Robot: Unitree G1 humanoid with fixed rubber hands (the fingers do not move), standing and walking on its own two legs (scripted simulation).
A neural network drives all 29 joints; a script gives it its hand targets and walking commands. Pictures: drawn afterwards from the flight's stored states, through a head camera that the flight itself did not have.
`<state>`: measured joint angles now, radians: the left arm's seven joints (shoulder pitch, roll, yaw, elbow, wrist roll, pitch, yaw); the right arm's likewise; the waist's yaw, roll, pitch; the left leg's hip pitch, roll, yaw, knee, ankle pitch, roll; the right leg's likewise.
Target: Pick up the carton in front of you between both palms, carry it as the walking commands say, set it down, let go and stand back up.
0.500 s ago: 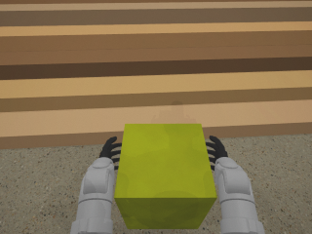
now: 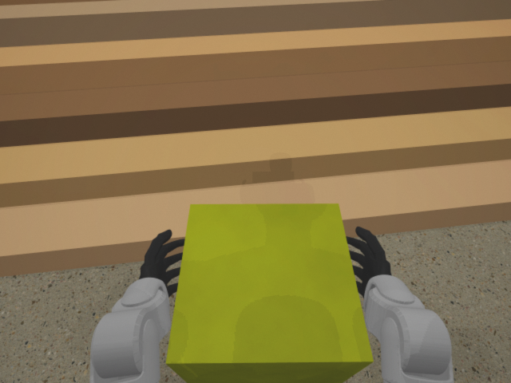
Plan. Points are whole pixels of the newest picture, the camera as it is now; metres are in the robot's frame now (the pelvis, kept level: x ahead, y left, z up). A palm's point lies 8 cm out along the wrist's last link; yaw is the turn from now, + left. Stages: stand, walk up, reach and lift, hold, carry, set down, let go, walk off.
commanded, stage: carry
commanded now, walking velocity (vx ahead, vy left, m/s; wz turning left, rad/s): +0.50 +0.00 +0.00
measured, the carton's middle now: (264, 305) +0.24 +0.01 +0.02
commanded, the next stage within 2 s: none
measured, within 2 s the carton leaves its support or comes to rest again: neither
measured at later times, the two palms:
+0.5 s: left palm (195, 146) +0.50 +0.13 +0.13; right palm (351, 137) +0.54 -0.17 +0.12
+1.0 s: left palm (204, 55) +0.94 +0.17 +0.13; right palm (311, 51) +0.94 -0.14 +0.14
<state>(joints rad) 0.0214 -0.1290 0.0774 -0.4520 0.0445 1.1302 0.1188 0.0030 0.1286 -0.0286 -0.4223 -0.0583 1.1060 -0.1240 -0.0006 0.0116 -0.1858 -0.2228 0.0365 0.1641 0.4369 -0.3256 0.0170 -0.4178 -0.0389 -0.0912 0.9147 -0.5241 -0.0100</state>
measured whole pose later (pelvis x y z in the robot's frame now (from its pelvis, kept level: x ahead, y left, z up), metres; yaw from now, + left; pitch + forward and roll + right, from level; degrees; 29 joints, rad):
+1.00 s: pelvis +0.59 +0.01 +0.00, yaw +2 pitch +6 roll -1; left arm -0.54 -0.11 0.28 -0.22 0.01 1.10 0.24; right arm -0.54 0.13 -0.26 -0.21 0.04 1.07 -0.21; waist -0.06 -0.01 -0.01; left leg -0.21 0.00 0.16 0.39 -0.30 0.06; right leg -0.71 -0.06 -0.07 0.81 -0.17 -0.05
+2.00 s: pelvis +1.25 +0.02 +0.19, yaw +2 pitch +4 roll -5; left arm -0.66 -0.11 0.26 -0.11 -0.01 1.20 0.25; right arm -0.60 0.10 -0.37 -0.16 0.01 1.18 -0.22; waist 0.12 0.00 -0.05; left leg -0.15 0.11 0.06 0.76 -0.08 0.05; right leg -0.80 0.04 -0.22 1.09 -0.34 -0.15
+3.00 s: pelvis +1.86 +0.08 +0.51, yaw +2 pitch +3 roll -5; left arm -0.70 -0.12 0.26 -0.03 0.02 1.20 0.27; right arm -0.66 0.10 -0.44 -0.08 -0.07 1.19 -0.20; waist 0.19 0.04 -0.01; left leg -0.41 0.02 -0.10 1.42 -0.13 0.03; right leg -0.72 0.05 -0.21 1.01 -0.35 -0.11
